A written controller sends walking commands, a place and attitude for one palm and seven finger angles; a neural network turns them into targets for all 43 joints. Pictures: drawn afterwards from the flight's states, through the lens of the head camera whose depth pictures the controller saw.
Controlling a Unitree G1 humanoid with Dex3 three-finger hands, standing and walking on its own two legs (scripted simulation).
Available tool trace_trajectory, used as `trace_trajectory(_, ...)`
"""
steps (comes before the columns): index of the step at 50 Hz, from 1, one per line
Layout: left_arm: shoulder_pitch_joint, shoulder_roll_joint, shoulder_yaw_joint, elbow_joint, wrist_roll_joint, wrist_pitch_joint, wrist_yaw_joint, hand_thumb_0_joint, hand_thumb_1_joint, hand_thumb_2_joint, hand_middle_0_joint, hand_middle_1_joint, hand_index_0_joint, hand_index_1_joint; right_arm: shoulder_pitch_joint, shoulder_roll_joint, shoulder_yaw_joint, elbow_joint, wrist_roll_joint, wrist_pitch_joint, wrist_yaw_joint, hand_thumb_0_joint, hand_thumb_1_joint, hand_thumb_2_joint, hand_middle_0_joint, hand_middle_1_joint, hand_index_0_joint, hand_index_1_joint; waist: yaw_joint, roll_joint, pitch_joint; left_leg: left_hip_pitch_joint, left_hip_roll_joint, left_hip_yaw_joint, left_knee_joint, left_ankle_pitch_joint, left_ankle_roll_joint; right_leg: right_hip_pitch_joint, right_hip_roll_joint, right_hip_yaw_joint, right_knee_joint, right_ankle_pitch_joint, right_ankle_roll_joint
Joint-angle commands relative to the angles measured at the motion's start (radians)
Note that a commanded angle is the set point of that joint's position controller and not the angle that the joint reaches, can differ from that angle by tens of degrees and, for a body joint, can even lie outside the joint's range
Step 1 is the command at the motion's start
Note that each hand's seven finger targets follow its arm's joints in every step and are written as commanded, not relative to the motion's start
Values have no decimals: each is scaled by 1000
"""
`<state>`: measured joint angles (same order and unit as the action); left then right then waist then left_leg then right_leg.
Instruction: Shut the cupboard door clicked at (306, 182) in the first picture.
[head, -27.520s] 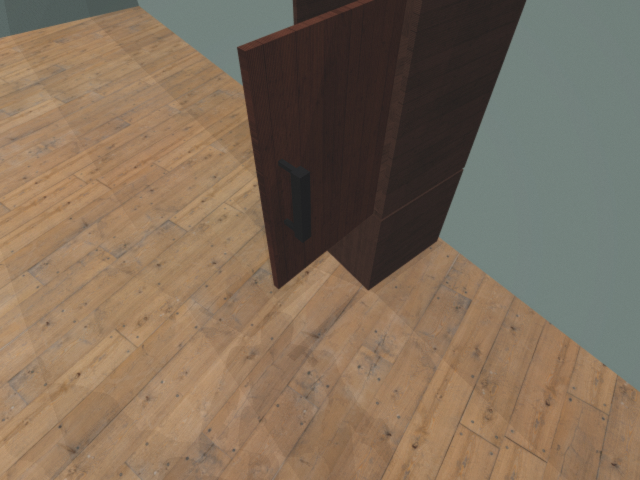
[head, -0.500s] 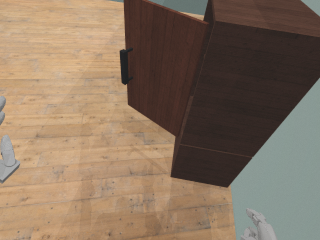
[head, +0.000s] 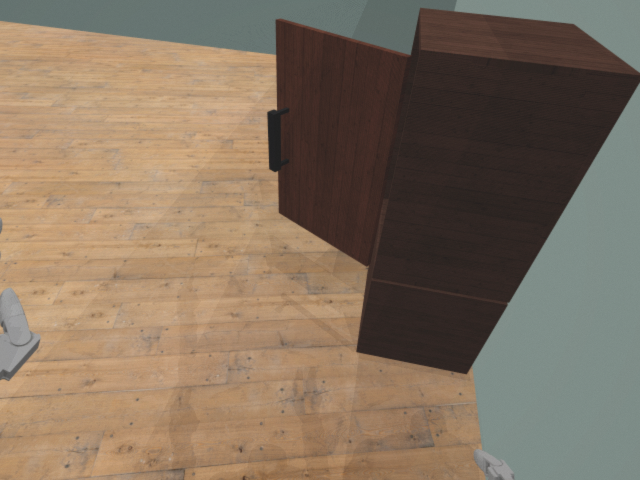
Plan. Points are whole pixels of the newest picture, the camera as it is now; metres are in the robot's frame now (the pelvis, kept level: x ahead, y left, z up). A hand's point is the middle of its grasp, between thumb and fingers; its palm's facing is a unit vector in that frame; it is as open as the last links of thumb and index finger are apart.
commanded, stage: stop stepping back and stand still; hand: left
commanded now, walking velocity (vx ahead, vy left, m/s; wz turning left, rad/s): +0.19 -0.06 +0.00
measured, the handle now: (280, 139) +1.01 +0.11 -0.04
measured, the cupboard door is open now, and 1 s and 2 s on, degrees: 60 60 60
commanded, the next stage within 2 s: let the arm hang, fingers relaxed in 0.22 s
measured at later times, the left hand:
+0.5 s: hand (123, 477) +0.17 +0.25 -0.08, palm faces +0.11 -0.94 -0.33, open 7.4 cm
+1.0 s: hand out of the picture -0.03 +0.24 -0.16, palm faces +0.06 -0.98 -0.21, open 7.3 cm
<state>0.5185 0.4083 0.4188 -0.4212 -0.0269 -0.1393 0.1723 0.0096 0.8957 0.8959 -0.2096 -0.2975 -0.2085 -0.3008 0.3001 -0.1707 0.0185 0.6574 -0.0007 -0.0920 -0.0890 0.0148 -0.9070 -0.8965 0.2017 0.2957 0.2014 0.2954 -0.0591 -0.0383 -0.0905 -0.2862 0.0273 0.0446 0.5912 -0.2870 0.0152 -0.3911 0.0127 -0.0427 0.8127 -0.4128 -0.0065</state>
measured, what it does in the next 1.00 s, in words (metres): steps on the spot: left foot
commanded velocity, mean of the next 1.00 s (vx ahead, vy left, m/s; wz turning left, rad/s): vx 0.01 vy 0.00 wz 0.00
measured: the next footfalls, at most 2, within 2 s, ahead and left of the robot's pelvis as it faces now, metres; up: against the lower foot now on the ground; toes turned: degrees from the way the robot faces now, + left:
left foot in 0.36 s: +0.07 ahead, +0.15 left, +0.00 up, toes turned +6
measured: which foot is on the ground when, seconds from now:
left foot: down 0.00-0.10, up 0.12-0.34, down 0.36-1.00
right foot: down 0.00-1.00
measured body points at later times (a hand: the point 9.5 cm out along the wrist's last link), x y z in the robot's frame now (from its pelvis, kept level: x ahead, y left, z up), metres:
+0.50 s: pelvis +0.00 +0.02 -0.01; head -0.01 +0.01 +0.44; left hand +0.16 +0.29 -0.06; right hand +0.15 -0.22 -0.12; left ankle +0.03 +0.15 -0.73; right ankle +0.02 -0.08 -0.73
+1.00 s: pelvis +0.01 +0.05 +0.01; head +0.02 +0.06 +0.46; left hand -0.03 +0.29 -0.15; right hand +0.01 -0.18 -0.14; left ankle +0.03 +0.15 -0.73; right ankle +0.02 -0.08 -0.73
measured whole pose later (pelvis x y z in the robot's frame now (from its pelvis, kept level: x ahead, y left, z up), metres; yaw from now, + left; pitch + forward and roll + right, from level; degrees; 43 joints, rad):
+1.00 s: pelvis +0.01 +0.05 +0.01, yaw +2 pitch -1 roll -1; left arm 0.34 0.20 0.01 1.14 0.01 0.02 0.02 0.00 0.92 0.90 -0.20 -0.30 -0.20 -0.30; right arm 0.30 -0.16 0.00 1.11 -0.01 0.02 -0.03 0.01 -0.92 -0.90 0.20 0.30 0.20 0.29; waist -0.01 -0.01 0.03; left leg -0.21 0.00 0.06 0.42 -0.19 0.03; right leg -0.16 -0.01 0.00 0.38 -0.20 0.02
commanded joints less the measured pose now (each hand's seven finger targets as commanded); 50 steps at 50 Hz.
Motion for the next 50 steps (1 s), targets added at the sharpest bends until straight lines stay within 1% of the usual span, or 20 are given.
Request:
trace_trajectory(1, -55, 191, 120, -284, 15, -87, 14, 0, 900, 900, -200, -300, -200, -300, -154, -162, -49, -163, -10, -59, 6, 0, -900, -900, 200, 300, 200, 300, 53, 267, 90, -259, 186, -182, -322, -438, 87, 246, 32, -65, -201, 5, -5)
trace_trajectory(2, -60, 191, 117, -278, 17, -84, 16, 0, 900, 900, -200, -300, -200, -300, -150, -161, -51, -167, -11, -52, 7, 0, -900, -900, 200, 300, 200, 300, 54, 235, 83, -314, 149, -138, -245, -431, 66, 334, 26, -37, -289, -14, -21)
trace_trajectory(3, -61, 196, 122, -245, 22, -81, 19, 0, 900, 900, -200, -300, -200, -300, -146, -159, -56, -163, -13, -43, 7, 0, -900, -900, 200, 300, 200, 300, 56, 136, 89, -381, 89, -80, -72, -397, 42, 368, -40, 101, -380, -92, -68)
trace_trajectory(5, -128, 211, 116, -214, 15, -85, 27, 0, 900, 900, -200, -300, -200, -300, -142, -149, -66, -171, -8, -33, 15, 0, -900, -900, 200, 300, 200, 300, 57, -151, 98, -463, -19, -10, 429, -238, -5, 274, -380, 672, -653, -327, -233)
trace_trajectory(6, -166, 205, 109, -210, 20, -98, 30, 0, 900, 900, -200, -300, -200, -300, -132, -163, -77, -157, -12, -36, 20, 0, -900, -900, 200, 300, 200, 300, 43, -103, 103, -431, 4, -71, 520, -182, -11, 207, -395, 673, -669, -308, -255)
trace_trajectory(8, -122, 182, 86, -173, 18, -107, 21, 0, 900, 900, -200, -300, -200, -300, -115, -148, -65, -144, -13, -18, 23, 0, -900, -900, 200, 300, 200, 300, 36, -14, 129, -344, 41, -74, 490, -108, -18, 89, -336, 466, -641, -251, -228)
trace_trajectory(11, -129, 190, 88, -180, 12, -111, 22, 0, 900, 900, -200, -300, -200, -300, -146, -135, -50, -151, -12, -10, 10, 0, -900, -900, 200, 300, 200, 300, 48, -74, 100, -151, 37, 3, 232, -64, -10, 22, -255, 239, -601, -143, -164)
trace_trajectory(15, -132, 185, 76, -255, 6, -107, 33, 0, 900, 900, -200, -300, -200, -300, -148, -143, -56, -160, -9, -31, -9, 0, -900, -900, 200, 300, 200, 300, 51, 8, 62, 84, 2, 48, -78, -4, -1, 17, -184, 147, -510, -140, -100)
trace_trajectory(16, -106, -77, -331, 500, 84, 68, -127, 0, 900, 900, -200, -300, -200, -300, -86, -277, -75, 31, -24, -69, 115, 0, -900, -900, 200, 300, 200, 300, -21, 194, 125, 83, 145, -158, -46, 356, 33, -154, -172, -10, -165, 170, -33)
trace_trajectory(17, -53, -110, -315, 525, 52, 141, -157, 0, 900, 900, -200, -300, -200, -300, -68, -280, -73, -5, -17, 1, 110, 0, -900, -900, 200, 300, 200, 300, 28, 309, 72, -9, 256, -292, -156, 440, 103, -84, -60, -3, -27, -9, 25)
trace_trajectory(18, -86, -146, -334, 531, 60, 160, -159, 0, 900, 900, -200, -300, -200, -300, -93, -251, -71, -27, -29, 30, 99, 0, -900, -900, 200, 300, 200, 300, 46, 225, 53, -92, 286, -313, -174, 340, 133, -41, -47, 7, 45, -146, 29)
trace_trajectory(19, -142, -143, -347, 555, 58, 152, -166, 0, 900, 900, -200, -300, -200, -300, -108, -238, -62, -49, -43, 26, 89, 0, -900, -900, 200, 300, 200, 300, 50, 108, 38, -114, 262, -336, -155, 422, 147, -9, -49, 38, 30, -104, 26)
trace_trajectory(21, -191, -99, -351, 668, 46, 147, -169, 0, 900, 900, -200, -300, -200, -300, -129, -244, -50, -46, -37, 36, 80, 0, -900, -900, 200, 300, 200, 300, 71, 45, -14, -62, 206, -267, -105, 562, 119, 105, -41, 25, -128, 53, 21)
trace_trajectory(22, -181, -67, -351, 745, 44, 146, -164, 0, 900, 900, -200, -300, -200, -300, -145, -243, -47, -37, -26, 45, 79, 0, -900, -900, 200, 300, 200, 300, 90, -24, -39, -80, 154, -206, -62, 497, 83, 213, -53, 49, -237, 233, 14)
trace_trajectory(23, -181, -38, -352, 833, 47, 137, -162, 0, 900, 900, -200, -300, -200, -300, -145, -220, -47, -12, -19, 51, 80, 0, -900, -900, 200, 300, 200, 300, 84, -136, -54, -99, 80, -122, -19, 314, 30, 263, -111, 133, -305, 365, -8)
trace_trajectory(25, -250, -5, -364, 983, 48, 128, -163, 0, 900, 900, -200, -300, -200, -300, -109, -175, -43, 55, -25, 89, 85, 0, -900, -900, 200, 300, 200, 300, 39, -204, 42, -22, -13, -44, 30, 15, -21, 86, -239, 260, -451, 340, -93)
trace_trajectory(28, -294, -35, -384, 1139, 42, 128, -154, 0, 900, 900, -200, -300, -200, -300, -80, -136, -31, 154, -26, 104, 85, 0, -900, -900, 200, 300, 200, 300, 20, -20, 67, 80, 8, -52, -69, 108, -15, 54, -169, 203, -466, 229, -71)
trace_trajectory(32, -207, -112, -372, 1279, 43, 133, -145, 0, 900, 900, -200, -300, -200, -300, -81, -121, -35, 240, -28, 91, 71, 0, -900, -900, 200, 300, 200, 300, 58, 211, 45, 37, 62, -103, -195, 94, 6, 190, -89, 122, -457, 208, -31)
trace_trajectory(36, -193, -120, -385, 1370, 41, 132, -145, 0, 900, 900, -200, -300, -200, -300, -38, -115, -41, 300, -21, 92, 64, 0, -900, -900, 200, 300, 200, 300, 56, 92, 70, 51, 74, -103, -228, 85, 7, 207, -92, 113, -488, 219, -29)
trace_trajectory(50, -135, -140, -403, 1534, 40, 135, -139, 0, 900, 900, -200, -300, -200, -300, 38, -102, -37, 424, -12, 88, 56, 0, -900, -900, 200, 300, 200, 300, 55, 39, 158, 72, 79, -96, -298, 45, 19, 188, -94, 100, -502, 203, -17)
